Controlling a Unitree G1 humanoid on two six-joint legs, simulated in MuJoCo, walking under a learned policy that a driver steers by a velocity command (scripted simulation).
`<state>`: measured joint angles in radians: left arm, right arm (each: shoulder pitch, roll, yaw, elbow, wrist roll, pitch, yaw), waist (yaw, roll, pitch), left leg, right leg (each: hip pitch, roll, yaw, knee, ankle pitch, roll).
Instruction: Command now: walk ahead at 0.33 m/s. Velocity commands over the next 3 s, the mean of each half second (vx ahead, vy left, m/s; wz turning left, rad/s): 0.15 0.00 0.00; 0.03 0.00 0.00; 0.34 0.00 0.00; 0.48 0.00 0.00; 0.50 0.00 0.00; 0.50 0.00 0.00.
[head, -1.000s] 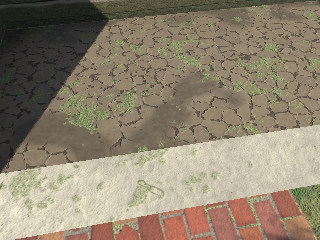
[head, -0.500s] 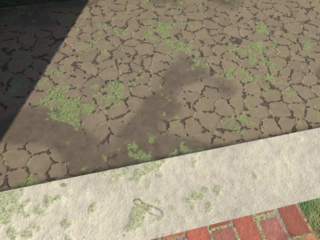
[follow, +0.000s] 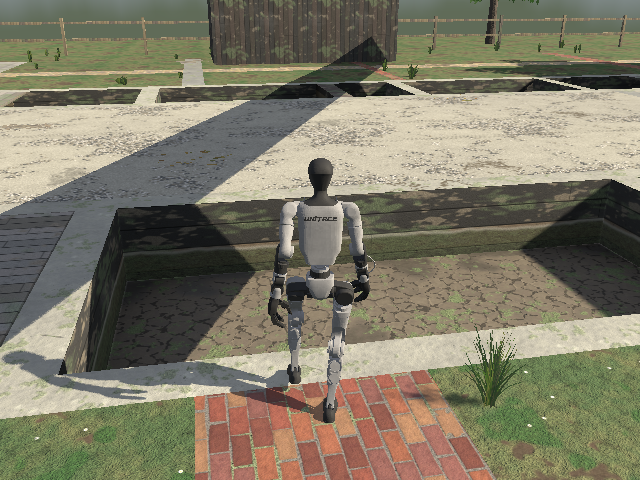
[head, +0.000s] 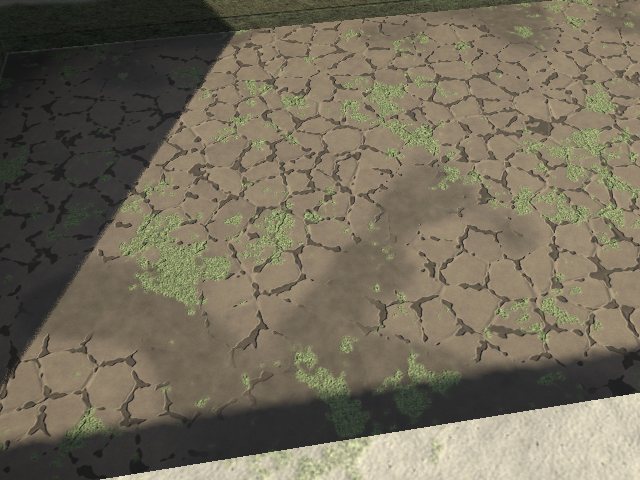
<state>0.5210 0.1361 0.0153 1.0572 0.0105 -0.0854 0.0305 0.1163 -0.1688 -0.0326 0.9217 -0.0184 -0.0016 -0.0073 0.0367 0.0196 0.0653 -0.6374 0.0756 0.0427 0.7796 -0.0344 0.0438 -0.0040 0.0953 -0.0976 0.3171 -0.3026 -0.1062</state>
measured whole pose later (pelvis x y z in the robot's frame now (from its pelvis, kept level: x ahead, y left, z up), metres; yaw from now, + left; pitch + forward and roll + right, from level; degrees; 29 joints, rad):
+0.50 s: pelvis +0.12 +0.01 +0.00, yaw -1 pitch -1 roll +1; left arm 0.30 0.14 0.00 1.01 0.01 0.06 0.05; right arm 0.30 -0.17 0.01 0.97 0.00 0.01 -0.03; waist -0.02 0.00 -0.02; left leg -0.27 -0.06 0.11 0.40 -0.12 0.08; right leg -0.23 -0.01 0.02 0.51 -0.25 0.01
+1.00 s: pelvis +0.15 -0.01 +0.00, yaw +0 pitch +0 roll +0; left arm 0.34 0.15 -0.05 1.06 0.00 0.03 0.05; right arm 0.30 -0.16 0.02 1.02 0.01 0.00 -0.03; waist -0.02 0.00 -0.02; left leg -0.24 0.00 0.07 0.40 -0.17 0.03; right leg -0.13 0.05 -0.01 0.38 -0.26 -0.04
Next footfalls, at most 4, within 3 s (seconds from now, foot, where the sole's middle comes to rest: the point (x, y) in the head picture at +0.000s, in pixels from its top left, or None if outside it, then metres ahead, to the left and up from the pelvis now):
0.10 left None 0.22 0.08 -0.78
0.44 right None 0.16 -0.11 -0.78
1.58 right None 0.39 -0.13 -0.78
1.88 left None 0.33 0.08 -0.78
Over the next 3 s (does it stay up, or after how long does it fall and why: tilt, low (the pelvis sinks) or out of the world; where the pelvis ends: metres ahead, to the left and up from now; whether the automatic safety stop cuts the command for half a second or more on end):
stays up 0.34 -0.04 -0.02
